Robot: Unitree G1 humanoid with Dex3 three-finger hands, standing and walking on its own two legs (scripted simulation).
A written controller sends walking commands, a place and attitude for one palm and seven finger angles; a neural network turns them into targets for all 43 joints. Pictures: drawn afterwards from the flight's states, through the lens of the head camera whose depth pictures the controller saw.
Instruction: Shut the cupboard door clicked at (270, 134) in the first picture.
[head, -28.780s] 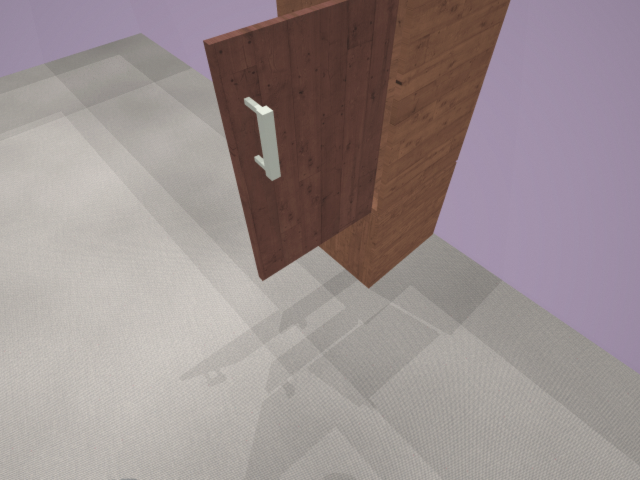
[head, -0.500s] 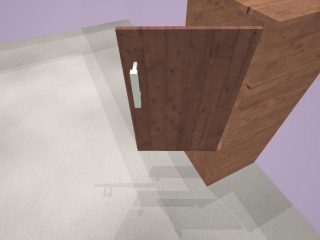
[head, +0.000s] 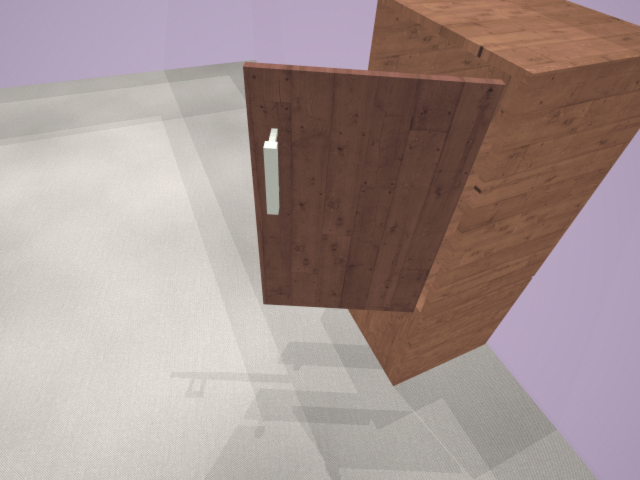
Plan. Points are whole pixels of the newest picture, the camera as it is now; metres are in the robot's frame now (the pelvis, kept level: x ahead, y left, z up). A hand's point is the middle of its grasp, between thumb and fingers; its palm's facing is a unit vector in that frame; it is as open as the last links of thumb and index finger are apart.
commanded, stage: shuffle to correct the standing spot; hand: left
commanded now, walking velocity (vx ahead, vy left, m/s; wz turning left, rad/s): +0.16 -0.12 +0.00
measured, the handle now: (273, 172) +0.56 +0.12 +0.09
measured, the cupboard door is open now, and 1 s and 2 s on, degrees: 64 64 64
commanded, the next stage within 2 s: come to a stop and stand still in 0.62 s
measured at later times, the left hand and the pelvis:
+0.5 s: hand out of the picture +0.05 +0.12 -0.18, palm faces +0.00 -0.99 -0.10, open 7.4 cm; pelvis +0.07 -0.03 +0.00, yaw -2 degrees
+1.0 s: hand out of the picture +0.15 +0.06 -0.19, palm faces +0.03 -1.00 -0.09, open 7.4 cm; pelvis +0.16 -0.08 +0.00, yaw -2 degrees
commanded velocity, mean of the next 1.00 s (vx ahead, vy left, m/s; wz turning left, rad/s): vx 0.05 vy -0.07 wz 0.00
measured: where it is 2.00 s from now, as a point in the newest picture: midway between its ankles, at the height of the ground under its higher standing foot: outside the picture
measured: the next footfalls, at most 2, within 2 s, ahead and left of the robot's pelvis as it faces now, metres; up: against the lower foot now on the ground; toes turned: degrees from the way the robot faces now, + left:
right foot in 0.62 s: +0.16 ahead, -0.21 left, +0.00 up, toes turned -6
left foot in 0.88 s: +0.17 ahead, +0.01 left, +0.00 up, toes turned +3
